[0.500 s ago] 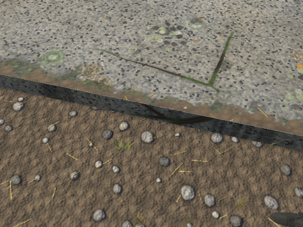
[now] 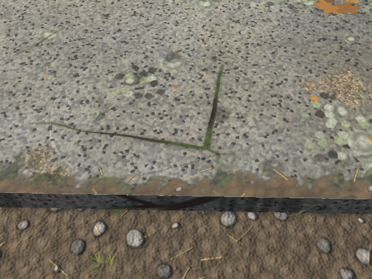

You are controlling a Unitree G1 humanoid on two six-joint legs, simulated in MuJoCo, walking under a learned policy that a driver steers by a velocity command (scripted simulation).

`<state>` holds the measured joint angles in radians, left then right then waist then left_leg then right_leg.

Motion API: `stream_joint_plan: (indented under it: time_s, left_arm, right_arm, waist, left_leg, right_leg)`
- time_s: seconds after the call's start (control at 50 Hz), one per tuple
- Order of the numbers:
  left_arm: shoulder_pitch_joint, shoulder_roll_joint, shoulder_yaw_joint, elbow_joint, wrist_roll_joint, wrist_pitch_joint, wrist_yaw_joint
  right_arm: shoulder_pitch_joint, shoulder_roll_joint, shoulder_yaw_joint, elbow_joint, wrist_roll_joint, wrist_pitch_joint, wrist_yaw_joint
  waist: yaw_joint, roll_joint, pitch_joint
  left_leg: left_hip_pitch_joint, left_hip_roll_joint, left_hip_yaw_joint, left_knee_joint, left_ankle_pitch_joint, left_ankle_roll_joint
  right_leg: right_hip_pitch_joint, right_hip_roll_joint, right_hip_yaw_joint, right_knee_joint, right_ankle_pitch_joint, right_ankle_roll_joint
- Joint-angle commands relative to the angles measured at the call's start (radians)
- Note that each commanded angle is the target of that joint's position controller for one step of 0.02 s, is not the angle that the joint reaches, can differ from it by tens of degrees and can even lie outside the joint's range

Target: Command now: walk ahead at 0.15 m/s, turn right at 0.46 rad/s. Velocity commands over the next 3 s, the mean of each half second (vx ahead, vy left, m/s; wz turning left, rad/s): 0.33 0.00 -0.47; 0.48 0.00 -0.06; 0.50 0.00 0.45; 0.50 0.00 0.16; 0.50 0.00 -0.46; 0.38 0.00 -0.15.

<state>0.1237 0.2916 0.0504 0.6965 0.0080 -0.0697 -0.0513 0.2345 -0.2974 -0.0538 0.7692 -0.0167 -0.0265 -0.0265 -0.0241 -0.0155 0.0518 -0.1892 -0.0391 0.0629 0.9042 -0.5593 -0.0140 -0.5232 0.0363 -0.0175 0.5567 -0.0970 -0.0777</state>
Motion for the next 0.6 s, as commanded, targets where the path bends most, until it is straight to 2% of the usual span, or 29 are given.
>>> stream_joint_plan:
  time_s: [0.02,0.04,0.06,0.1,0.14,0.18,0.24,0.3,0.32,0.36,0.38,0.4,0.42,0.44,0.46,0.48,0.5,0.54,0.6]
  left_arm:
    - [0.164,0.195,0.061,-0.077,-0.003,0.013,0.026]
    - [0.108,0.161,0.052,-0.081,-0.019,0.026,0.033]
    - [0.085,0.142,0.045,-0.086,-0.03,0.037,0.04]
    - [0.04,0.143,0.044,-0.102,-0.017,0.046,0.044]
    - [0.028,0.159,0.051,-0.113,-0.011,0.044,0.054]
    - [0.038,0.177,0.059,-0.113,-0.015,0.042,0.066]
    - [0.057,0.192,0.064,-0.114,-0.022,0.049,0.072]
    - [0.079,0.192,0.064,-0.111,-0.025,0.058,0.069]
    - [0.085,0.189,0.063,-0.11,-0.026,0.061,0.067]
    - [0.074,0.157,0.05,-0.107,-0.023,0.062,0.062]
    - [0.085,0.123,0.039,-0.1,-0.018,0.061,0.06]
    - [0.085,0.058,0.018,-0.1,-0.013,0.054,0.058]
    - [0.084,-0.011,-0.003,-0.129,-0.017,0.039,0.055]
    - [0.042,0.069,0.013,-0.163,-0.028,0.021,0.057]
    - [0.04,0.131,0.031,-0.149,-0.029,0.013,0.056]
    - [0.051,0.135,0.035,-0.128,-0.023,0.011,0.053]
    - [0.051,0.126,0.035,-0.122,-0.014,0.008,0.05]
    - [0.016,0.092,0.028,-0.126,-0.008,0.001,0.043]
    - [-0.044,0.045,0.011,-0.142,-0.01,-0.005,0.038]
  right_arm:
    - [0.031,-0.137,-0.015,-0.099,0.029,-0.03,0.027]
    - [-0.012,-0.133,-0.014,-0.106,0.023,-0.023,0.018]
    - [-0.027,-0.139,-0.018,-0.11,0.012,-0.012,0.011]
    - [-0.011,-0.127,-0.021,-0.119,0.009,0.006,0.01]
    - [-0.007,-0.099,-0.014,-0.113,0.006,-0.001,0.007]
    - [-0.028,-0.088,-0.009,-0.115,0.001,-0.013,0.005]
    - [-0.08,-0.088,-0.008,-0.123,0.009,-0.033,0.01]
    - [-0.114,-0.094,-0.012,-0.135,0.022,-0.053,0.017]
    - [-0.113,-0.096,-0.014,-0.137,0.027,-0.059,0.019]
    - [-0.052,-0.089,-0.018,-0.116,0.029,-0.075,0.022]
    - [-0.012,-0.093,-0.023,-0.103,0.024,-0.08,0.02]
    - [0.066,-0.127,-0.032,-0.092,0.011,-0.085,0.013]
    - [0.129,-0.205,-0.048,-0.078,-0.018,-0.078,0.011]
    - [0.157,-0.241,-0.067,-0.058,-0.021,-0.077,0.022]
    - [0.125,-0.184,-0.053,-0.068,0.003,-0.08,0.023]
    - [0.105,-0.146,-0.042,-0.07,0.015,-0.079,0.021]
    - [0.091,-0.134,-0.037,-0.07,0.017,-0.076,0.02]
    - [0.096,-0.122,-0.028,-0.058,0.013,-0.075,0.017]
    - [0.121,-0.119,-0.024,-0.036,0.018,-0.072,0.014]
  waist:
    - [0.1,-0.075,-0.415]
    - [0.075,0.016,-0.296]
    - [0.053,0.028,-0.225]
    - [0.005,-0.049,-0.153]
    - [0.004,-0.09,-0.134]
    - [0.018,-0.094,-0.149]
    - [0.046,-0.105,-0.156]
    - [0.062,-0.119,-0.148]
    - [0.058,-0.126,-0.142]
    - [0.016,-0.127,-0.138]
    - [-0.005,-0.11,-0.134]
    - [-0.036,-0.036,-0.148]
    - [-0.03,0.18,-0.136]
    - [-0.042,0.264,-0.057]
    - [-0.035,0.19,-0.003]
    - [-0.022,0.157,0.004]
    - [-0.016,0.146,-0.003]
    - [-0.022,0.139,0.003]
    - [-0.041,0.145,-0.01]
  left_leg:
    - [-0.489,0.0,-0.196,0.515,-0.031,-0.025]
    - [-0.497,0.038,-0.175,0.442,0.04,-0.025]
    - [-0.474,0.068,-0.17,0.363,0.093,-0.028]
    - [-0.371,0.081,-0.152,0.204,0.152,-0.025]
    - [-0.33,0.069,-0.128,0.068,0.169,-0.04]
    - [-0.303,0.066,-0.13,-0.032,0.228,-0.053]
    - [-0.281,0.051,-0.132,-0.157,0.306,-0.06]
    - [-0.232,0.025,-0.128,-0.26,0.311,-0.049]
    - [-0.204,0.019,-0.127,-0.295,0.305,-0.041]
    - [-0.075,0.026,-0.104,-0.404,0.365,-0.013]
    - [0.01,0.049,-0.106,-0.454,0.362,0.004]
    - [0.134,0.175,-0.233,-0.525,0.269,0.05]
    - [0.233,0.346,-0.528,-0.649,0.012,0.151]
    - [0.196,0.445,-0.771,-0.717,-0.182,0.25]
    - [0.172,0.421,-0.72,-0.711,-0.182,0.25]
    - [0.179,0.368,-0.622,-0.703,-0.102,0.219]
    - [0.181,0.331,-0.545,-0.706,-0.014,0.197]
    - [0.15,0.283,-0.423,-0.731,0.187,0.183]
    - [0.128,0.244,-0.293,-0.746,0.395,0.185]
  right_leg:
    - [0.741,-0.348,0.544,-0.133,0.468,-0.297]
    - [0.594,-0.302,0.47,-0.175,0.328,-0.243]
    - [0.458,-0.275,0.446,-0.224,0.142,-0.222]
    - [0.268,-0.203,0.425,-0.32,-0.183,-0.194]
    - [0.199,-0.171,0.4,-0.348,-0.25,-0.196]
    - [0.187,-0.158,0.387,-0.336,-0.264,-0.189]
    - [0.194,-0.151,0.409,-0.314,-0.316,-0.166]
    - [0.2,-0.147,0.451,-0.284,-0.373,-0.148]
    - [0.197,-0.147,0.469,-0.271,-0.394,-0.143]
    - [0.16,-0.13,0.461,-0.22,-0.436,-0.112]
    - [0.118,-0.102,0.439,-0.17,-0.457,-0.082]
    - [0.017,-0.047,0.373,-0.01,-0.486,-0.029]
    - [-0.168,0.082,0.182,0.243,-0.462,0.026]
    - [-0.333,0.031,0.171,0.408,-0.47,0.034]
    - [-0.364,-0.009,0.198,0.476,-0.399,0.037]
    - [-0.366,-0.022,0.185,0.494,-0.328,0.045]
    - [-0.357,-0.038,0.164,0.485,-0.268,0.053]
    - [-0.312,-0.067,0.113,0.457,-0.149,0.071]
    - [-0.241,-0.081,0.05,0.337,-0.042,0.098]
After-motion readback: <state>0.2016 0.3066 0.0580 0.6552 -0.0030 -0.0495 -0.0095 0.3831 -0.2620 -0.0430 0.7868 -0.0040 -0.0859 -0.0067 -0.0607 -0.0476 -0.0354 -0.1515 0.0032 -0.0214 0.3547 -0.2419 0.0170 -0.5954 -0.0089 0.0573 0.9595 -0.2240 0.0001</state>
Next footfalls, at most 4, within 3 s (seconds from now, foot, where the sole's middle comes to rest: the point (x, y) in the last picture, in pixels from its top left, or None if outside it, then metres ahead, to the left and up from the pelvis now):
0.40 left None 0.24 0.14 -0.76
0.84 right None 0.41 -0.18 -0.76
1.38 left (190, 163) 0.82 0.00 -0.64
2.00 right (219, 90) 1.19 -0.14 -0.64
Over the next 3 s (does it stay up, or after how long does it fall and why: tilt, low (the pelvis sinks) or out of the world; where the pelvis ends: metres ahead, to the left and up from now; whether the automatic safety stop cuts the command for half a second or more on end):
stays up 1.54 -0.14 0.13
